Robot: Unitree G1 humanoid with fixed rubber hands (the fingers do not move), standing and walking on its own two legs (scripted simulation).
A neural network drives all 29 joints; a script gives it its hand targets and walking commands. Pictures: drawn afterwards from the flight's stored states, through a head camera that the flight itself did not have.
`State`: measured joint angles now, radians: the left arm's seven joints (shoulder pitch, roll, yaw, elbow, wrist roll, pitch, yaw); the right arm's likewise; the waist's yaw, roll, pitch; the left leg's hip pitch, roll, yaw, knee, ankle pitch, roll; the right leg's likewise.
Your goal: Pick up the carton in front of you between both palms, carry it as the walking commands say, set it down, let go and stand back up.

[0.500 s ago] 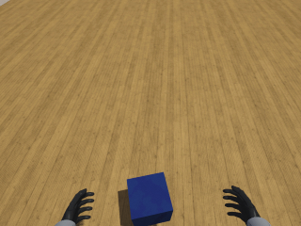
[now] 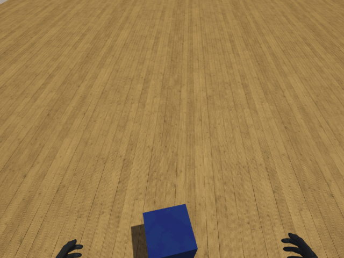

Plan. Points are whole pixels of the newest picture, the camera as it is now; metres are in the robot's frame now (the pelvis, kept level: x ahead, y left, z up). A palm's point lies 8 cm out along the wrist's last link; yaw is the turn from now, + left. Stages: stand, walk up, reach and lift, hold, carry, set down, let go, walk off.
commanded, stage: stand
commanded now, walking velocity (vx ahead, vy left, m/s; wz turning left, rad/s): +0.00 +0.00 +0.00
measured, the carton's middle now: (168, 237) +0.35 +0.02 -0.65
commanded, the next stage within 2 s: none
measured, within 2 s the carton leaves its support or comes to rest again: neither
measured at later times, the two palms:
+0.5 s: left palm out of the picture +0.10 +0.30 -0.10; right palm out of the picture +0.10 -0.30 -0.08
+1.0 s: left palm out of the picture +0.07 +0.30 -0.10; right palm out of the picture +0.07 -0.31 -0.09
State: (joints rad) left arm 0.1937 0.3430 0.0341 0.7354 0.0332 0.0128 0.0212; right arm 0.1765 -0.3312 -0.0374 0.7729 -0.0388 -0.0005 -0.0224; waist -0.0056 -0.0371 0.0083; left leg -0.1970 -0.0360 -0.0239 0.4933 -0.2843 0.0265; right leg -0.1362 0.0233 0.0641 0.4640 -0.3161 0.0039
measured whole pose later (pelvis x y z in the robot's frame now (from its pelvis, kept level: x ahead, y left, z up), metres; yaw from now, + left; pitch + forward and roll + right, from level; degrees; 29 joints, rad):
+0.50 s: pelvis -0.01 +0.00 +0.01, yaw +0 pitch -2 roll +0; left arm 0.17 0.37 0.01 0.88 0.03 0.00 0.02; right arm 0.14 -0.35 -0.02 0.92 -0.03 -0.01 -0.02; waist 0.00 -0.03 0.02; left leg -0.14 -0.04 -0.02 0.41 -0.23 0.03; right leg -0.09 0.01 0.07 0.39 -0.27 0.01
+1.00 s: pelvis -0.02 +0.00 +0.01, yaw +0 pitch -3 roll +0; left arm 0.16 0.38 0.00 0.98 0.02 -0.01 0.02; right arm 0.12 -0.37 -0.01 1.02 -0.02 -0.01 -0.01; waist 0.00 -0.02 0.03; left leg -0.13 -0.03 -0.02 0.36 -0.19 0.02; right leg -0.08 0.02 0.07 0.34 -0.22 0.01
